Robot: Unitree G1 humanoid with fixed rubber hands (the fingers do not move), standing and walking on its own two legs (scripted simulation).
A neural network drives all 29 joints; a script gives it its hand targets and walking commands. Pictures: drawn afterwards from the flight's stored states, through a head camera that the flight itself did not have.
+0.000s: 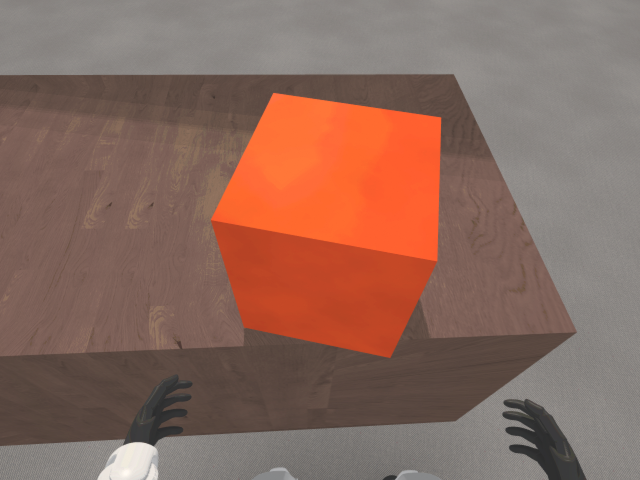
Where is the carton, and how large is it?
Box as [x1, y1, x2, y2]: [211, 93, 440, 357]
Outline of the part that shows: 273,93 211,218 211,222 244,327 390,357 436,262 440,117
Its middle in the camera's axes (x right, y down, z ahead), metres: +0.02 -0.01 +0.56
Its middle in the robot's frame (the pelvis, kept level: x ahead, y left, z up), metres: +0.45 +0.00 +0.02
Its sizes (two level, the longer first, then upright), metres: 0.235 0.231 0.265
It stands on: a pedestal, 0.64 m high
